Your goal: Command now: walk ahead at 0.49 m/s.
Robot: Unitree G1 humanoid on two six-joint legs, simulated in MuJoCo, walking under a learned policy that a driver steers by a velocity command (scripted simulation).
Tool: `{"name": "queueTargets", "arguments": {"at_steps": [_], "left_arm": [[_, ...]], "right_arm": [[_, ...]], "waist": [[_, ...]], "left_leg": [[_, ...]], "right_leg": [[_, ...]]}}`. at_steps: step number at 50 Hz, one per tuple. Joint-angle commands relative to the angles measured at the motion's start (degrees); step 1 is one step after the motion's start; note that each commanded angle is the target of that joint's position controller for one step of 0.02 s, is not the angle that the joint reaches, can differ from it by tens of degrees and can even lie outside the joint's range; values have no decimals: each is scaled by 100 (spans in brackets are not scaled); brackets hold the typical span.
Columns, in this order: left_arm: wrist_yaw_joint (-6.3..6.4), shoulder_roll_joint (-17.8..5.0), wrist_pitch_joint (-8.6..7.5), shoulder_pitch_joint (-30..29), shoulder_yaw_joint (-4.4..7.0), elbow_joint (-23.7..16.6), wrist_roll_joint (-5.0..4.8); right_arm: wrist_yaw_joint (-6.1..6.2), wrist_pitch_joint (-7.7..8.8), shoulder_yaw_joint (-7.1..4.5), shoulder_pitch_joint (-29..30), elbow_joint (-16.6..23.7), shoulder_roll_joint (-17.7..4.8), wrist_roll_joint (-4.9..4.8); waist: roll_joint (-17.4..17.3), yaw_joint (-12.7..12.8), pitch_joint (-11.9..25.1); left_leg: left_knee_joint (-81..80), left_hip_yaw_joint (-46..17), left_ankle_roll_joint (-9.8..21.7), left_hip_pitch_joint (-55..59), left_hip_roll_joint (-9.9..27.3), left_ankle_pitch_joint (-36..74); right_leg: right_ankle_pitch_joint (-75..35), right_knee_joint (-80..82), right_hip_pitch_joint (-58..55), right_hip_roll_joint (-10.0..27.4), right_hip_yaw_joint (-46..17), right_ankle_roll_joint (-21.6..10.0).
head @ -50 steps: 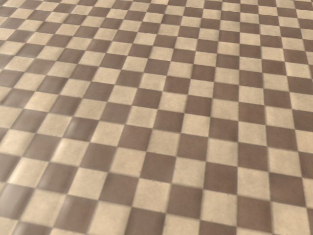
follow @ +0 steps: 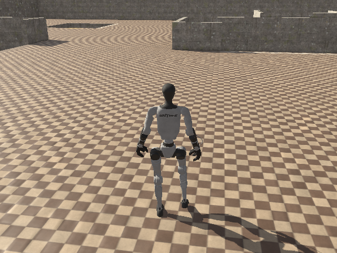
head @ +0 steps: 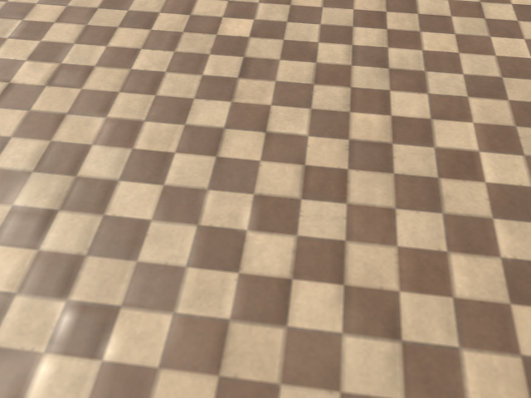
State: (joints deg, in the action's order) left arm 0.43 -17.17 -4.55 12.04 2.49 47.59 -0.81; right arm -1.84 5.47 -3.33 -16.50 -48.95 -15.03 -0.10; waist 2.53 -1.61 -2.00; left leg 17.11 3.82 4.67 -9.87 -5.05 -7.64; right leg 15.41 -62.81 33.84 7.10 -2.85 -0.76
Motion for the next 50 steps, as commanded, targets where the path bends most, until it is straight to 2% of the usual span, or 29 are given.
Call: {"name": "queueTargets", "arguments": {"at_steps": [1, 5, 9, 12, 13, 14, 15, 16, 17, 18, 19, 20, 21, 23, 26, 31, 34, 36, 39, 40, 41, 42, 43, 44, 45, 46, 47, 48, 50], "left_arm": [[23, -240, 37, 149, 35, -330, 83], [-69, -110, -59, -757, -43, -567, 60], [-186, -240, -96, -1315, -31, -826, -17], [-259, -436, -131, -1150, 40, -879, -15], [-256, -558, -141, -695, 114, -769, -7], [-213, -829, -138, 203, 264, -497, 5], [-157, -1297, -109, 1252, 393, -317, 61], [-207, -1625, -77, 1421, 458, -193, 84], [-229, -968, -93, 1307, 289, -295, 45], [-217, -758, -110, 872, 216, -376, 53], [-216, -680, -114, 466, 185, -451, 79], [-224, -549, -122, 227, 157, -475, 104], [-225, -464, -146, 130, 130, -475, 154], [-233, -447, -202, 156, 139, -406, 118], [-172, -615, -212, 357, 193, -246, 92], [-59, -715, -101, 811, 218, -11, 14], [-20, -775, -32, 1120, 246, 138, -28], [14, -784, 21, 1217, 267, 200, -51], [72, -874, 95, 1110, 333, 199, -53], [77, -874, 121, 1005, 337, 168, -49], [72, -730, 134, 966, 284, 118, -8], [67, -390, 141, 930, 158, -74, 101], [49, 229, 38, 1697, -3, -232, -7], [53, -366, -9, 1554, 121, -135, -140], [57, -708, -9, 1060, 233, -252, -211], [81, -667, 14, 838, 246, -293, -177], [85, -605, 45, 703, 273, -327, -109], [63, -492, 109, 770, 289, -343, -99], [30, -264, 235, 755, 266, -431, -111]], "right_arm": [[67, 149, -144, 351, 317, -756, -9], [142, 74, -164, -44, 155, -954, -73], [157, -41, -182, -464, -92, -1057, -142], [190, -160, -212, -445, -165, -1146, -134], [198, -200, -209, -320, -150, -1166, -127], [206, -231, -148, -326, -131, -1017, -81], [222, -225, -3, -435, 35, -692, 71], [161, -99, 175, -1164, 57, -22, -13], [138, 6, 35, -809, -25, -719, -143], [119, 74, -43, -270, 130, -977, -259], [154, 90, -28, 0, 176, -911, -218], [173, 71, -49, 140, 195, -855, -116], [170, 17, -57, 51, 171, -783, -92], [177, -100, -31, -77, 109, -587, -82], [197, -178, -18, 374, 264, -519, -15], [144, -77, 27, 1409, 566, -378, 7], [69, -1, 46, 1942, 714, -385, -37], [8, 62, 41, 2168, 809, -443, -64], [-23, 144, -42, 1896, 760, -691, -71], [-4, 166, -105, 1494, 651, -801, -68], [46, 179, -234, 708, 421, -1045, -44], [104, 177, -339, -280, 289, -1419, 46], [96, 92, -429, -561, 180, -1795, 64], [86, 83, -275, -433, 257, -1190, 15], [103, 86, -181, -78, 308, -847, -15], [102, 86, -139, 275, 323, -724, 1], [99, 83, -102, 521, 301, -560, 23], [105, 97, -83, 660, 277, -501, 77], [112, 145, -123, 747, 202, -543, 72]], "waist": [[-509, 254, -128], [-430, -100, -181], [-501, -266, -215], [-641, -43, -50], [-662, 250, 203], [-554, 638, 786], [201, 944, 1733], [1774, 508, 2276], [957, 734, 1985], [603, 681, 1214], [144, 509, 829], [40, 377, 536], [169, 216, 515], [173, 98, 473], [29, 135, 193], [38, 422, -71], [60, 582, -178], [122, 582, -217], [289, 319, -66], [325, 78, 132], [235, -268, 668], [-334, -636, 1601], [-2047, -244, 2274], [-1645, -383, 2020], [-1228, -383, 1221], [-863, -223, 808], [-807, -102, 492], [-955, 60, 370], [-908, 163, 215]], "left_leg": [[-1255, -1219, 1093, -396, 1607, 562], [-1174, -711, 800, -260, 1373, 685], [-823, -858, 696, 626, 1754, 591], [-300, -968, 520, 1187, 1984, 1243], [266, -827, 411, 1196, 1853, 2078], [1371, -582, 251, 899, 1528, 2571], [3280, -258, 26, -194, 1137, 1140], [5004, -426, -284, -2433, 102, -2335], [5643, -1129, -205, -3069, 391, -2522], [5673, -1028, -109, -3367, 663, -1977], [5442, -867, -129, -3179, 955, -1444], [5110, -835, -175, -3007, 1128, -1109], [4931, -872, -205, -2657, 1267, -874], [4666, -802, -298, -2437, 1302, -697], [3956, -761, -465, -2868, 1352, -156], [2170, -623, -585, -2790, 1108, 1123], [1527, -578, -607, -2615, 916, 1276], [1236, -660, -550, -2534, 854, 1150], [971, -682, -397, -1878, 756, 661], [831, -572, -298, -1263, 665, 517], [825, -554, -123, -83, 707, 521], [1051, -1517, 219, 1588, 1686, 357], [497, -3982, 1034, 3346, 2953, -736], [68, -4394, 974, 3047, 2856, -1643], [-39, -3462, 711, 2328, 2678, -1629], [-176, -2792, 579, 1589, 2463, -1097], [-354, -2286, 524, 1006, 2263, -632], [-531, -1859, 476, 594, 2131, -343], [-821, -1336, 559, 209, 2078, 76]], "right_leg": [[-798, 730, 263, 287, -83, 191], [-2088, 2425, -99, -21, 222, 208], [-1940, 3094, 47, -142, 140, 67], [-1221, 3353, -284, -288, 200, -177], [-1110, 3505, -925, -454, 363, -301], [-1128, 3516, -2166, -546, 443, -482], [-1305, 3353, -3870, 531, -768, -857], [171, 4197, -5498, 1536, -3517, -1712], [839, 4585, -5322, 1433, -3737, -1532], [523, 4642, -4639, 1271, -2878, -1305], [-233, 4738, -3912, 1057, -2248, -1220], [-822, 4888, -3355, 861, -1796, -1200], [-1157, 5036, -3020, 723, -1497, -1160], [-1575, 5291, -2744, 599, -1113, -1237], [-1968, 5534, -2699, 588, -739, -1311], [-1771, 5593, -2763, 302, -391, -1114], [-1619, 5417, -2960, 376, -503, -1098], [-1621, 5186, -3185, 507, -683, -1067], [-1876, 4750, -3364, 653, -965, -920], [-2350, 4347, -3292, 541, -923, -832], [-2647, 3456, -2990, 201, -727, -671], [-1461, 1751, -1981, -254, -427, -457], [1665, -115, 205, -1077, -20, -101], [1874, -903, 797, -754, -587, -102], [1362, -1035, 1056, -513, -533, -141], [876, -920, 867, -260, -397, -117], [551, -671, 691, -106, -380, -93], [327, -517, 387, 43, -401, -81], [151, -348, 225, 146, -308, -38]]}}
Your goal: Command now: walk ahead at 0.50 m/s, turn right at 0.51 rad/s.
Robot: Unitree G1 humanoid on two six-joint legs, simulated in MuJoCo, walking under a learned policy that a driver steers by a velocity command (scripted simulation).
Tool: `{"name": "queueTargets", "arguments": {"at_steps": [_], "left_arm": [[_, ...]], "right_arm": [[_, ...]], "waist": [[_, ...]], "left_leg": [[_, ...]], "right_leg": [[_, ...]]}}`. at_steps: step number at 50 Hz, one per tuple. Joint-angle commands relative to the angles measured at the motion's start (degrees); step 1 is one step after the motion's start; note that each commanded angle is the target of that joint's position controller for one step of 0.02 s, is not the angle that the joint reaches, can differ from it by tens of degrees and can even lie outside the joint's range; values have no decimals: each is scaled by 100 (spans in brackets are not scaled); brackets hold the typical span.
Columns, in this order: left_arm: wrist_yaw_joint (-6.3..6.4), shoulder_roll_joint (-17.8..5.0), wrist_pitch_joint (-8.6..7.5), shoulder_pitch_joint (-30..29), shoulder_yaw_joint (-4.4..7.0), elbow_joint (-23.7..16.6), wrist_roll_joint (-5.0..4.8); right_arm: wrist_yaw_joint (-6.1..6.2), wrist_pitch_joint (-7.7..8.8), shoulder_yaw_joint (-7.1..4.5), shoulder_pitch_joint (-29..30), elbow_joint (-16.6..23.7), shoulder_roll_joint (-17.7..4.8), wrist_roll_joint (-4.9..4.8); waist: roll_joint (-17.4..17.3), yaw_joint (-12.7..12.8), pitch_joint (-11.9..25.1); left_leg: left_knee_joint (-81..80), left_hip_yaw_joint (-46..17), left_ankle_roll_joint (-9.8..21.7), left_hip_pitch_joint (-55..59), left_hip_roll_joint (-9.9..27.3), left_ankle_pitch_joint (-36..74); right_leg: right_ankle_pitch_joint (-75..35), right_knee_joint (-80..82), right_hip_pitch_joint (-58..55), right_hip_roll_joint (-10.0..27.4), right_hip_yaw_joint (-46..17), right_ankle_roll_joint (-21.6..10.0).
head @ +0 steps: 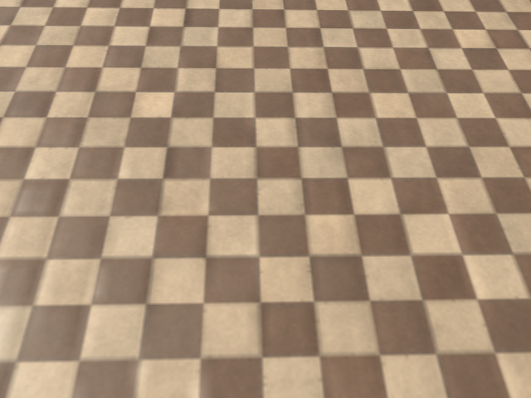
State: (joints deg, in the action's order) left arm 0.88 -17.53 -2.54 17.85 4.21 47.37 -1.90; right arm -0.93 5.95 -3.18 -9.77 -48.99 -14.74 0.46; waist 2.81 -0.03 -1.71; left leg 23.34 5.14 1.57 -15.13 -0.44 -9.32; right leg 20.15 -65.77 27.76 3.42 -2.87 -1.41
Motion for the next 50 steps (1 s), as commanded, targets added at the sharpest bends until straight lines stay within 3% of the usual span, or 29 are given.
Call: {"name": "queueTargets", "arguments": {"at_steps": [1, 4, 8, 13, 15, 16, 17, 18, 19, 20, 21, 22, 23, 24, 25, 27, 30, 34, 38, 40, 42, 43, 44, 45, 46, 47, 48, 49, 50], "left_arm": [[-16, -190, 82, 89, 92, -487, 12], [-47, -162, 118, -235, 82, -690, 54], [-209, -55, 56, -941, 11, -931, 59], [-369, -118, 82, -1630, -2, -1339, 59], [-396, -285, 111, -1473, 80, -1408, 76], [-390, -435, 131, -1102, 167, -1353, 81], [-363, -652, 142, -299, 315, -1148, 64], [-261, -1066, 190, 740, 534, -850, 43], [-175, -1777, 187, 711, 644, -843, -15], [-233, -1522, 53, 777, 515, -1120, 57], [-277, -1096, -54, 613, 386, -1066, 110], [-272, -933, -112, 361, 334, -1066, 103], [-260, -754, -124, -71, 275, -1131, 109], [-236, -593, -132, -349, 208, -1224, 163], [-215, -574, -133, -451, 187, -1281, 197], [-157, -684, -165, -378, 211, -1258, 149], [-38, -840, -152, -118, 262, -1167, 115], [10, -873, -105, 181, 284, -1028, 85], [27, -790, -48, 411, 279, -883, 46], [73, -709, 13, 376, 258, -824, 110], [87, -497, 56, 276, 176, -839, 137], [97, -302, 48, 261, 85, -973, 233], [84, -50, 22, 1287, -4, -834, 172], [67, -407, 9, 1559, 25, -712, 156], [61, -735, 48, 886, 103, -784, 125], [90, -777, 86, 292, 104, -913, 188], [114, -739, 115, -92, 114, -1036, 276], [130, -645, 137, -202, 111, -1113, 309], [143, -485, 159, -182, 75, -1137, 280]], "right_arm": [[31, 122, -167, 75, 164, -650, 10], [83, 122, -233, -14, 53, -835, 16], [132, 37, -273, -153, 0, -1019, -14], [141, -156, -354, -545, -133, -1261, -152], [157, -235, -402, -477, -113, -1410, -208], [169, -278, -427, -422, -90, -1483, -237], [180, -326, -420, -316, -59, -1471, -265], [195, -314, -341, -397, -10, -1274, -172], [136, -203, -78, -798, 307, -412, 111], [62, 41, -56, -499, 433, -642, -65], [7, 178, -162, 132, 602, -1041, -308], [10, 255, -126, 222, 634, -972, -294], [56, 267, -140, 177, 538, -960, -154], [64, 211, -189, 57, 485, -1033, -84], [47, 130, -209, -21, 476, -1036, -66], [52, 12, -186, 0, 513, -867, 15], [71, -39, -111, 606, 714, -665, 52], [-2, 5, -41, 1309, 947, -549, -33], [-74, 93, -101, 1517, 1108, -761, -85], [-108, 150, -138, 1227, 1014, -849, -12], [-97, 228, -209, 532, 810, -964, 136], [-97, 255, -241, -80, 766, -1219, 244], [-106, 161, -322, -622, 565, -1494, 255], [-172, 85, -251, -769, 440, -1169, -41], [-179, 29, -175, -363, 567, -959, -147], [-170, -37, -100, 9, 673, -805, -103], [-162, -83, -46, 251, 710, -704, -93], [-130, -109, -49, 291, 682, -738, -65], [-109, -155, -94, 285, 649, -862, -47]], "waist": [[-841, 29, 108], [-657, -5, -16], [-535, -251, -172], [-536, -418, -376], [-696, -204, -166], [-778, 43, 108], [-694, 522, 521], [-333, 964, 1059], [1338, 370, 1275], [928, 565, 2305], [423, 716, 1595], [178, 520, 1082], [-171, 251, 752], [-100, 44, 616], [-52, -65, 558], [-138, -118, 468], [-95, 47, 217], [142, 334, 48], [245, 381, 49], [454, 288, 115], [471, -42, 543], [18, -268, 1337], [-1628, -34, 2194], [-1752, -40, 2367], [-1168, -138, 1592], [-692, -142, 1197], [-487, -87, 768], [-594, 18, 676], [-793, 93, 629]], "left_leg": [[-1542, -1264, 917, 667, 1639, 440], [-1673, -689, 965, 781, 1625, 891], [-1668, 51, 829, 981, 1499, 1168], [-1319, 401, 656, 1845, 1766, 1620], [-685, 590, 533, 2074, 1792, 3167], [-32, 692, 469, 2087, 1748, 4083], [1066, 871, 331, 1824, 1568, 4490], [2645, 910, 77, 688, 1343, 3492], [4734, 748, -300, -1946, 347, -1580], [5693, -782, -292, -2774, -126, -2602], [5707, -1005, -146, -3347, 182, -2052], [5252, -984, -25, -3247, 432, -1548], [4728, -1005, -41, -2836, 639, -1210], [4348, -1048, -64, -2396, 769, -988], [4154, -1044, -114, -2128, 782, -870], [3663, -926, -304, -1981, 710, -632], [2473, -870, -512, -2067, 531, 368], [1076, -833, -520, -1563, 211, 1469], [532, -1018, -382, -1399, 114, 1224], [398, -865, -214, -1243, 94, 981], [19, -615, 109, -187, 58, 1657], [430, -1330, 474, 1176, 840, 3410], [561, -3266, 1670, 3149, 2092, 4415], [97, -4331, 1921, 3217, 2364, 3411], [-33, -3785, 1667, 2621, 2079, 2779], [-102, -3233, 1436, 1987, 1795, 2662], [-199, -2869, 1349, 1339, 1567, 2888], [-271, -2653, 1244, 946, 1366, 3058], [-328, -2483, 1171, 727, 1171, 3145]], "right_leg": [[-466, 66, 918, 542, -304, 55], [-1159, 759, 1203, 555, -305, 134], [-2083, 2024, 1017, 449, 86, 82], [-1648, 2797, 1085, 277, 457, -149], [-1083, 2899, 604, -13, 729, -357], [-839, 2930, 46, -248, 898, -491], [-1062, 3274, -1028, -548, 1041, -677], [-1236, 3423, -2781, -500, 569, -930], [-694, 3821, -4541, 1004, -2370, -1796], [296, 4849, -5079, 1678, -4619, -2413], [-27, 5029, -4746, 1543, -3909, -2052], [-481, 4970, -4002, 1302, -3129, -1835], [-1094, 4971, -3191, 1052, -2538, -1639], [-1668, 5058, -2617, 879, -2144, -1542], [-1912, 5180, -2276, 799, -2014, -1534], [-2405, 5304, -1874, 696, -1707, -1590], [-2269, 5379, -1607, 440, -1326, -1445], [-1519, 5306, -1364, 235, -1233, -1128], [-1287, 4789, -1863, 438, -1764, -1036], [-2185, 4312, -2292, 532, -1763, -907], [-3624, 3314, -2437, 147, -1446, -574], [-2912, 2079, -1888, -179, -1163, -292], [471, 9, -173, -993, -704, 215], [1821, -746, 410, -961, -907, 344], [1515, -1037, 739, -643, -811, 416], [1167, -849, 722, -425, -550, 456], [961, -417, 685, -279, -419, 485], [764, 64, 383, -157, -378, 474], [761, 576, 122, -181, -287, 485]]}}
Over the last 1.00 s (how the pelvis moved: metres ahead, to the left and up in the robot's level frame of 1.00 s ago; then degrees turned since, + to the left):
0.55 -0.03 0.00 -11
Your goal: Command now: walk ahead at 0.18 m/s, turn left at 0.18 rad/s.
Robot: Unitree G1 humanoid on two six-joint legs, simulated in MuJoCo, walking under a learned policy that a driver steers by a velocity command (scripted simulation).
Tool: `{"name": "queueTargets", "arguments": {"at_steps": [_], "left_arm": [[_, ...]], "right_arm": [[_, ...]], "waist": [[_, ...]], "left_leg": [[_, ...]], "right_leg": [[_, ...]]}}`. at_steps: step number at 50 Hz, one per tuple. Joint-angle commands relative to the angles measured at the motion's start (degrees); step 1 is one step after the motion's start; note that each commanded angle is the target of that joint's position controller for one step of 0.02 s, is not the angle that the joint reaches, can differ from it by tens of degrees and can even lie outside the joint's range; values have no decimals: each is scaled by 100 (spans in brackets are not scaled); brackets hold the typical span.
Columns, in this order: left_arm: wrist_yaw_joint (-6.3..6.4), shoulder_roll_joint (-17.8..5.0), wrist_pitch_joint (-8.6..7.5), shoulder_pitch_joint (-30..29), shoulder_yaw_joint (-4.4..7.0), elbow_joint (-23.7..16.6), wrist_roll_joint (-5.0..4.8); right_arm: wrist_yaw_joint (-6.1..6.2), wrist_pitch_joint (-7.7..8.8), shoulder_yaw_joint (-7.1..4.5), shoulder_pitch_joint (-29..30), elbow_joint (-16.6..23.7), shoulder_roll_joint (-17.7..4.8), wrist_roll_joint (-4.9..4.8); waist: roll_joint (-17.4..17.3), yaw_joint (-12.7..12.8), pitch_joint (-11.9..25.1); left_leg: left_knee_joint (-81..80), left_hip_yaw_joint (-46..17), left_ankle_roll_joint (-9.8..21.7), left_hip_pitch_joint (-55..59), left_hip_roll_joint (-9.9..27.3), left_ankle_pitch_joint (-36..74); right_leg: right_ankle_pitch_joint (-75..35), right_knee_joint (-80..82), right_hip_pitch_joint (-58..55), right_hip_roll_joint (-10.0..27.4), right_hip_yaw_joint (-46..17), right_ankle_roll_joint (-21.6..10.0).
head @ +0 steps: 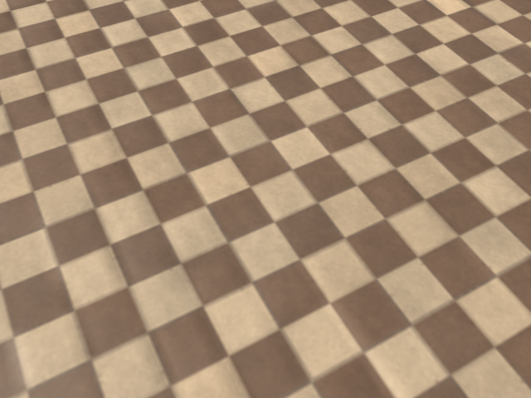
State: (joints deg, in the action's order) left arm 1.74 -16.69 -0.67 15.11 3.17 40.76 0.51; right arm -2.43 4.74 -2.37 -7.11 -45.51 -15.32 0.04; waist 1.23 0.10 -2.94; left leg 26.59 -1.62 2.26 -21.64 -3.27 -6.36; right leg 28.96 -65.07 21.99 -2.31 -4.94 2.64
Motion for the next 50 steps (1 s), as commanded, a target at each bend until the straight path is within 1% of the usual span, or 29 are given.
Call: {"name": "queueTargets", "arguments": {"at_steps": [1, 3, 5, 9, 11, 13, 14, 15, 16, 17, 18, 19, 20, 23, 25, 28, 31, 33, 34, 35, 36, 37, 38, 39, 40, 41, 43, 47, 50], "left_arm": [[82, -432, -12, 138, 146, -467, 6], [137, -372, 13, 120, 128, -454, -25], [160, -434, 67, -7, 146, -452, -41], [110, -431, 90, -459, 157, -578, -49], [56, -420, -2, -508, 165, -599, -65], [0, -459, -113, -273, 205, -515, -75], [18, -721, -137, -146, 274, -519, -20], [69, -1132, -86, -295, 348, -630, 107], [12, -1184, -65, -366, 375, -615, 302], [7, -873, -92, -552, 287, -709, 251], [9, -634, -108, -801, 221, -731, 158], [15, -578, -109, -959, 199, -755, 83], [23, -570, -105, -987, 186, -725, 30], [71, -659, -37, -714, 227, -599, 60], [100, -759, 16, -595, 276, -545, 54], [58, -984, 58, -669, 365, -527, 17], [-15, -1076, 53, -663, 407, -458, -82], [-29, -1086, 42, -783, 421, -415, -206], [-37, -954, 23, -598, 393, -308, -234], [-61, -710, 2, -315, 330, -236, -91], [-82, -360, -2, -407, 185, -531, 237], [-14, -640, -13, -990, 263, -655, 115], [22, -806, 22, -1113, 321, -648, -38], [71, -822, 57, -1015, 351, -563, -51], [121, -848, 91, -939, 375, -473, -4], [132, -844, 101, -832, 387, -458, 29], [99, -741, 73, -679, 372, -419, 4], [69, -576, 33, -883, 295, -473, -23], [13, -569, -4, -988, 277, -507, -45]], "right_arm": [[63, -76, -232, -10, 282, -948, 5], [127, -160, -331, -82, 291, -1172, -6], [195, -262, -392, -47, 340, -1261, -88], [294, -463, -409, -2, 388, -1174, -142], [334, -538, -410, -15, 404, -1147, -145], [380, -611, -380, 39, 457, -1059, -176], [396, -622, -317, -112, 477, -863, -158], [382, -605, -227, -356, 526, -525, -97], [381, -546, -327, -383, 635, -834, -109], [377, -544, -448, -556, 519, -1205, -93], [380, -599, -513, -661, 395, -1279, -131], [419, -687, -520, -760, 296, -1184, -123], [419, -749, -497, -732, 325, -1078, -115], [351, -772, -390, -299, 646, -775, -170], [290, -766, -338, -89, 824, -700, -158], [198, -778, -297, 7, 995, -676, -135], [131, -833, -346, -45, 1090, -790, -136], [84, -858, -383, -325, 1043, -783, -133], [108, -858, -434, -549, 974, -872, -116], [183, -843, -563, -774, 970, -1293, -126], [269, -809, -663, -757, 1139, -1943, -58], [194, -668, -600, -934, 1184, -1706, 160], [175, -561, -536, -688, 1149, -1554, 163], [213, -517, -507, -352, 1147, -1400, 47], [252, -528, -438, -139, 1182, -1214, -59], [294, -551, -408, -20, 1206, -1189, -86], [351, -584, -377, -37, 1224, -1143, -39], [422, -609, -409, -188, 1194, -1236, -68], [415, -641, -446, -167, 1224, -1329, -60]], "waist": [[-800, 113, 792], [-871, 110, 1015], [-848, 70, 1145], [-931, -40, 819], [-988, -26, 722], [-956, 164, 722], [-672, 136, 861], [630, -105, 890], [1448, -110, 776], [960, -147, 718], [657, -227, 590], [521, -270, 546], [562, -215, 469], [734, 6, 486], [794, 134, 636], [869, 176, 758], [940, 152, 742], [879, -76, 734], [685, -149, 775], [-284, -108, 891], [-2034, 40, 873], [-1398, -521, 1279], [-997, -365, 960], [-804, -185, 740], [-727, -101, 654], [-798, -4, 650], [-854, 53, 791], [-865, -74, 765], [-978, -138, 684]], "left_leg": [[-668, -1676, 1106, 1248, 1366, 3032], [-697, -1705, 1195, 1176, 1377, 3015], [-822, -1811, 1160, 1012, 1368, 2158], [-1000, -2106, 969, 550, 1168, 9], [-848, -2290, 884, 554, 1096, -139], [-493, -2343, 635, 441, 878, -63], [-38, -2157, 356, 112, 655, -620], [1231, -1263, -11, -656, -20, -2038], [2470, -538, -252, -1160, -280, -3039], [3344, -660, -414, -1159, 24, -2840], [3712, -622, -522, -1208, 81, -2512], [3963, -547, -637, -1271, 132, -2223], [4150, -508, -743, -1383, 168, -2004], [3608, -161, -919, -1416, 293, -1655], [3045, -64, -941, -1238, 427, -1634], [2234, 216, -818, -547, 493, -1624], [1484, 442, -615, -130, 424, -1500], [416, 613, -339, 477, 310, -787], [-196, 527, -144, 1080, 208, -169], [-485, -455, 172, 2081, 813, 1446], [-282, -2496, 1193, 2721, 2351, 3768], [-528, -2787, 1905, 2269, 2614, 3167], [-636, -2276, 1678, 2016, 2255, 2486], [-656, -1932, 1340, 1824, 1911, 1895], [-668, -1776, 1140, 1708, 1734, 1660], [-690, -1667, 1096, 1471, 1601, 1717], [-713, -1593, 1107, 1414, 1453, 1664], [-657, -1823, 1075, 1550, 1344, 1060], [-642, -2147, 1090, 1298, 1300, 489]], "right_leg": [[-18, 938, 490, 309, 32, 114], [-140, 1509, 190, 173, 104, 170], [-676, 1859, -45, 117, 57, 166], [-1083, 2514, -272, 22, -18, 105], [-1250, 3113, -458, -25, -4, 47], [-1941, 4235, -1103, 33, 77, -99], [-2177, 4504, -1651, 650, -304, -323], [-2936, 4713, -2036, 1871, -1488, -902], [-3626, 4870, -1550, 2584, -2371, -1664], [-3673, 4827, -1460, 2484, -2105, -1781], [-3642, 4715, -1406, 2110, -1497, -1544], [-3539, 4639, -1451, 1824, -1063, -1350], [-3826, 4596, -1460, 1766, -830, -1353], [-4159, 4618, -1698, 1639, -317, -1481], [-4165, 4573, -1931, 1753, -206, -1549], [-4216, 4537, -1751, 1880, 38, -1563], [-4130, 4369, -1731, 2008, 133, -1495], [-3903, 3972, -1543, 1959, 342, -1223], [-3436, 3562, -1215, 1783, 584, -904], [-2200, 2487, -260, 1372, 1114, -360], [1029, 807, 1470, 522, 1284, 222], [1214, -119, 1642, 339, 319, 215], [745, -374, 1704, 447, 151, 128], [217, -238, 1745, 508, 98, 84], [-118, -92, 1716, 541, 56, 102], [-416, -104, 1479, 472, 70, 148], [-771, -21, 1256, 332, 99, 206], [-998, 1171, 1145, 230, 23, 282], [-939, 1857, 750, 135, -37, 275]]}}
Over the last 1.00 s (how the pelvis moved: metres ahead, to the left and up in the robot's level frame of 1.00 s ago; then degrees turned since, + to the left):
0.51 -0.12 -0.01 -27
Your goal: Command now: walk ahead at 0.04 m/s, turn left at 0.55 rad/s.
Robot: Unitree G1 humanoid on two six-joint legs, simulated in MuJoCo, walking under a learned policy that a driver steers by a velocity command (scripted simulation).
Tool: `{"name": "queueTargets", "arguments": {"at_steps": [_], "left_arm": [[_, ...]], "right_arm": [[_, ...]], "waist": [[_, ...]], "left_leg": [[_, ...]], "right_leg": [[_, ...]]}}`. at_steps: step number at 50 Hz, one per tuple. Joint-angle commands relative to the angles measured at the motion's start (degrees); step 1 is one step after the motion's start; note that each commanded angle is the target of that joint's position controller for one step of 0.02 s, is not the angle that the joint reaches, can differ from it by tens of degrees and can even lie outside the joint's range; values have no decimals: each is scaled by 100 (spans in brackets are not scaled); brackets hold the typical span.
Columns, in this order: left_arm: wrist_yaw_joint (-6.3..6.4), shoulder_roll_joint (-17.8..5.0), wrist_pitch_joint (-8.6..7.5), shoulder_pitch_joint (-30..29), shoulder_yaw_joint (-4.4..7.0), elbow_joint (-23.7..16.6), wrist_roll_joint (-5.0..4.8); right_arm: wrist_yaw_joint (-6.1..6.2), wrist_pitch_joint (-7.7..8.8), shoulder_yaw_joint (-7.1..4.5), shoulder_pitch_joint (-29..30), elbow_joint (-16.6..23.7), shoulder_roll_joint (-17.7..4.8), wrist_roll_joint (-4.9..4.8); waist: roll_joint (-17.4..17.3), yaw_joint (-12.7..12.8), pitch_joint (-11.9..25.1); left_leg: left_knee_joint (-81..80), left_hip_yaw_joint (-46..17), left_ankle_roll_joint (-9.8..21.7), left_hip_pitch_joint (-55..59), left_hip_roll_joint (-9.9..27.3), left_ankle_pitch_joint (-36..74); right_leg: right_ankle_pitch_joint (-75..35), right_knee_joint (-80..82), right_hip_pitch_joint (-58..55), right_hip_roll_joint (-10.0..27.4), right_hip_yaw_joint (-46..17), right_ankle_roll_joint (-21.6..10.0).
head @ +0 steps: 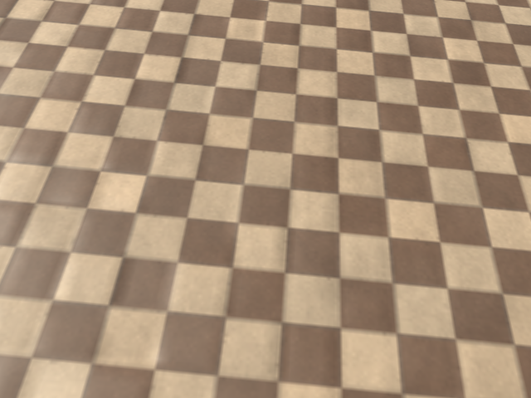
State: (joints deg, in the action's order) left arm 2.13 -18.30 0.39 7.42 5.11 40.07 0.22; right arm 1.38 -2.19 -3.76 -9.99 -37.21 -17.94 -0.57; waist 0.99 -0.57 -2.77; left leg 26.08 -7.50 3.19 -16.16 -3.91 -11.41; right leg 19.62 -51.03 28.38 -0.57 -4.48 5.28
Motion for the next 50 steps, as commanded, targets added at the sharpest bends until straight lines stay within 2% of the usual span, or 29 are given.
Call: {"name": "queueTargets", "arguments": {"at_steps": [1, 3, 5, 7, 8, 9, 10, 11, 12, 14, 17, 21, 24, 26, 28, 29, 30, 31, 32, 33, 34, 35, 36, 39, 41, 43, 45, 47, 50], "left_arm": [[-56, -437, -126, -129, 82, -410, -37], [-124, -458, -177, -149, 76, -425, -91], [-192, -428, -273, -133, 60, -458, -129], [-249, -280, -404, 222, 32, -321, -129], [-237, -306, -457, 427, 36, -253, -82], [-203, -542, -496, 909, 68, -181, 12], [-240, -1181, -501, 1322, 215, -2, 146], [-268, -1052, -550, 1255, 218, 11, 106], [-228, -779, -576, 1085, 130, -8, 13], [-172, -584, -569, 973, 47, -11, -84], [-133, -542, -559, 1209, 8, 55, -52], [-146, -691, -502, 1396, 26, 148, -99], [-187, -852, -461, 1631, 56, 260, -152], [-191, -921, -425, 1636, 74, 310, -201], [-173, -975, -377, 1498, 80, 326, -217], [-164, -845, -369, 1538, 32, 341, -195], [-152, -583, -382, 1511, -86, 234, -82], [-139, 81, -472, 1982, -288, -28, -64], [-147, -408, -584, 1742, -184, 41, -177], [-202, -722, -634, 1319, -83, -75, -319], [-214, -688, -657, 1037, -107, -106, -281], [-222, -604, -659, 895, -107, -108, -169], [-237, -547, -618, 954, -93, -68, -123], [-239, -324, -465, 1155, -129, 46, -48], [-206, -223, -433, 892, -170, -59, 33], [-240, -51, -466, 480, -249, -150, 36], [-306, -16, -504, 27, -273, -246, 11], [-360, -124, -516, -136, -242, -302, -13], [-439, -363, -519, -43, -153, -310, 7]], "right_arm": [[24, 46, -296, 104, 389, -1041, -1], [-17, 54, -253, 63, 368, -963, -12], [-55, 72, -202, -17, 293, -913, -11], [-57, 90, -115, 19, 238, -762, -13], [-49, 126, -42, -16, 223, -572, 12], [-56, 180, 67, 32, 266, -248, 51], [-50, 279, 54, 119, 505, -228, -44], [-9, 364, -90, 424, 548, -725, -75], [-25, 412, -162, 335, 459, -874, -97], [-103, 469, -153, 184, 321, -722, -5], [-203, 582, -52, 503, 352, -323, 0], [-289, 656, 67, 990, 471, -32, -26], [-370, 688, 53, 1175, 515, -131, -78], [-408, 709, 14, 1102, 537, -265, -117], [-386, 712, -93, 530, 393, -467, -99], [-333, 694, -220, -206, 161, -687, -87], [-268, 670, -327, -1201, -29, -974, -56], [-259, 643, -437, -1710, -137, -1618, 79], [-285, 666, -297, -1683, -152, -1107, 20], [-279, 673, -189, -1252, -147, -843, 4], [-276, 671, -139, -938, -105, -693, 22], [-291, 669, -97, -674, -97, -564, 63], [-295, 693, -57, -495, -75, -451, 119], [-277, 781, -69, -270, -157, -483, 93], [-237, 792, -88, -243, -271, -571, 80], [-182, 737, -80, -268, -353, -586, 72], [-135, 676, -90, -562, -500, -678, 67], [-118, 617, -97, -700, -626, -749, 37], [-81, 535, -122, -559, -713, -786, 24]], "waist": [[-953, -79, 770], [-1076, -171, 685], [-1145, -160, 527], [-958, 105, 428], [-768, 207, 456], [-78, 343, 614], [1110, 287, 403], [944, 406, -190], [762, 287, -389], [720, 210, -313], [641, 386, -191], [687, 586, -175], [696, 644, -218], [735, 500, -240], [689, 54, 49], [510, -299, 532], [135, -757, 1315], [-1652, -545, 2089], [-1500, -668, 2035], [-1243, -548, 1160], [-820, -419, 749], [-586, -268, 436], [-652, -83, 334], [-560, 226, 226], [-479, 246, 159], [-494, 117, 172], [-466, -104, 265], [-482, -143, 337], [-503, 4, 441]], "left_leg": [[-657, -1623, 1007, 706, 1356, 358], [-826, -1838, 1009, 431, 1292, -1095], [-876, -2044, 986, 208, 1259, -1835], [-735, -2021, 785, -178, 1048, -2260], [-445, -1863, 566, -486, 838, -2319], [773, -1290, 236, -1109, 422, -2376], [1990, -144, -53, -2230, -335, -2242], [2848, -230, -151, -2908, 33, -2172], [3176, -306, -163, -3085, 208, -1702], [3257, 14, -279, -3217, 469, -1000], [2866, 483, -426, -2915, 641, -121], [1420, 808, -523, -2021, 592, 429], [825, 916, -452, -1483, 493, 537], [562, 863, -270, -1237, 493, 491], [225, 983, -29, -313, 333, 502], [101, 1041, 136, 747, 237, 482], [228, 317, 409, 2305, 921, 252], [-399, -2545, 1277, 3899, 2476, -1165], [-1103, -3561, 1389, 3610, 2560, -2026], [-1144, -2760, 1194, 2991, 2443, -1956], [-1185, -2073, 1079, 2338, 2184, -1374], [-1324, -1602, 1033, 1766, 1943, -793], [-1474, -1242, 982, 1342, 1757, -292], [-1582, -370, 1088, 694, 1622, 2441], [-1517, 160, 1046, 518, 1484, 3534], [-1462, 594, 862, 381, 1206, 3683], [-1408, 617, 771, 561, 1207, 3488], [-1249, 488, 744, 883, 1369, 3284], [-709, 468, 598, 1332, 1571, 3135]], "right_leg": [[-23, 650, -60, -31, -47, -22], [54, 1044, -397, -39, 86, -128], [165, 1498, -769, -68, 210, -283], [-468, 2578, -1660, -58, 350, -507], [-522, 2878, -2221, 142, 181, -639], [-7, 3190, -2911, 1027, -784, -940], [1339, 3854, -3050, 1903, -2617, -1679], [2128, 4160, -2717, 2298, -3340, -2089], [2125, 4170, -2680, 2104, -2978, -1983], [1415, 4208, -2921, 1701, -2205, -1702], [47, 4342, -2800, 1335, -1267, -1606], [-951, 4344, -2397, 1132, -511, -1575], [-1199, 4260, -2311, 1309, -456, -1599], [-1447, 4169, -2444, 1517, -540, -1541], [-2756, 3539, -2472, 1477, -316, -1356], [-3558, 2591, -2281, 1203, -1, -1203], [-2883, 1074, -1397, 940, 247, -977], [142, -1166, 634, -19, 501, -557], [1193, -1978, 1262, 11, -252, -579], [799, -2210, 1725, 346, -177, -683], [319, -2051, 1610, 590, -26, -737], [-50, -1736, 1481, 733, 25, -716], [-329, -1525, 1166, 875, -12, -700], [-531, -1131, 655, 802, 171, -439], [-946, -439, 587, 729, 278, -287], [-1741, 611, 210, 590, 414, -308], [-2456, 1344, -66, 407, 462, -357], [-2608, 1711, -182, 336, 354, -451], [-2154, 1996, -315, 262, 289, -722]]}}
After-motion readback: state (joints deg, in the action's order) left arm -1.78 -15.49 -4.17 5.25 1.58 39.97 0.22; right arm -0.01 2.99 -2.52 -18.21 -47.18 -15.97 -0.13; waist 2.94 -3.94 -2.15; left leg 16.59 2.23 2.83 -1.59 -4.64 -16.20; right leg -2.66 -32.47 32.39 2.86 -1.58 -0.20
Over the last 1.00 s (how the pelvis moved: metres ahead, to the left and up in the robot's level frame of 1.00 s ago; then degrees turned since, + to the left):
0.05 0.02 0.01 34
